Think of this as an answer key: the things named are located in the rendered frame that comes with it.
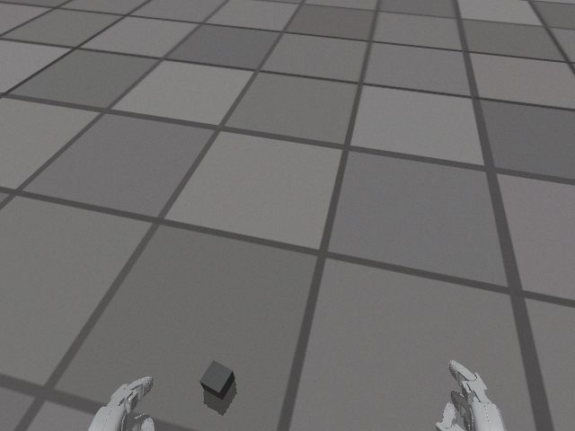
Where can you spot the right robot hand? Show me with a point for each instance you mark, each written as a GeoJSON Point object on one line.
{"type": "Point", "coordinates": [475, 408]}

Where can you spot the cube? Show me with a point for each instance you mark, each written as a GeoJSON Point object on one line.
{"type": "Point", "coordinates": [217, 379]}

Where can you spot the left robot hand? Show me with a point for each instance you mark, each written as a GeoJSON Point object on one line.
{"type": "Point", "coordinates": [113, 417]}

